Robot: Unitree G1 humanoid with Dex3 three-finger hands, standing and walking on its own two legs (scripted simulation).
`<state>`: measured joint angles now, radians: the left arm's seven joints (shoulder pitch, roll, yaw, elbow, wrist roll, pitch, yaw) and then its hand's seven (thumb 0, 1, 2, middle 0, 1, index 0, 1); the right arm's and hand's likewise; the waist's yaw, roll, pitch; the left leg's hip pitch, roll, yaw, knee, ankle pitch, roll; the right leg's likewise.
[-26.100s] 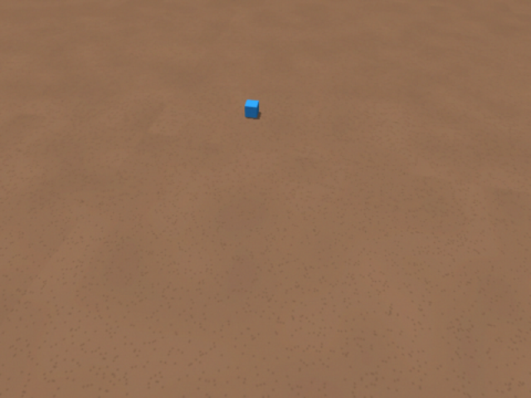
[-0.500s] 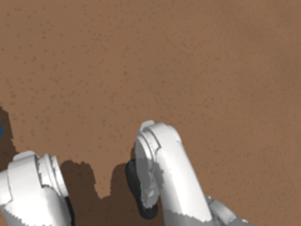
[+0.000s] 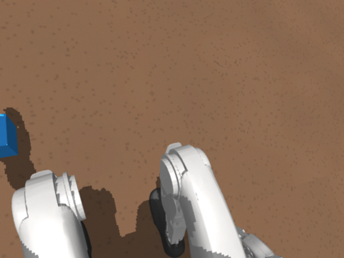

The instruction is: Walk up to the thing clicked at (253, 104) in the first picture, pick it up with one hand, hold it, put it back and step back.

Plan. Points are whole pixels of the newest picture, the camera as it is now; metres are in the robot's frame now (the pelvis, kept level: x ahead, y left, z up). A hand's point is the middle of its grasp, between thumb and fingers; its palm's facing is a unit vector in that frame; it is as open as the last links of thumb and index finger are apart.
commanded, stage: withdraw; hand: left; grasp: from above
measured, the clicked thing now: out of the picture +0.42 +0.32 -0.25
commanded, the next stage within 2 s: home in 0.72 s
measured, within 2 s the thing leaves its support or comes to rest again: neither
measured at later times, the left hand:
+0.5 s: hand out of the picture +0.37 +0.32 -0.06, palm faces -0.49 -0.14 -0.86, open 14.0 cm
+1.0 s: hand out of the picture +0.43 +0.32 -0.06, palm faces -0.39 -0.10 -0.92, open 13.2 cm
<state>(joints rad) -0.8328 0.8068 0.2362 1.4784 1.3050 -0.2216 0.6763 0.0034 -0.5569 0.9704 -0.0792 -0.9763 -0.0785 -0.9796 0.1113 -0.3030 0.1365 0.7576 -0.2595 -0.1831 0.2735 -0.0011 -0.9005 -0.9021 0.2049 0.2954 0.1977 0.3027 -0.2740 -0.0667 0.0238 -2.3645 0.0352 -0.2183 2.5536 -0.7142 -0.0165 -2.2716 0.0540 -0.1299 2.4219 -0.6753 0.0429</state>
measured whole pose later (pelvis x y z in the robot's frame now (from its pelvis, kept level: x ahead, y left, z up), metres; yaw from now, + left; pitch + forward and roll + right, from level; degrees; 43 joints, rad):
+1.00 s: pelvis -0.01 +0.00 +0.07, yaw +6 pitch +34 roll -7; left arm -0.90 0.64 0.07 1.29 1.16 -0.11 0.32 0.01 -0.33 0.93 -0.20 -0.82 -0.19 -0.83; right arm 0.21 -0.24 0.04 0.76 -0.10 -0.03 0.14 0.00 -0.90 -0.90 0.21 0.30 0.20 0.30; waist -0.20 0.07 -0.11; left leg -2.25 0.02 -0.10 2.30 -0.66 0.02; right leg -2.17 0.01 -0.04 2.23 -0.67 0.05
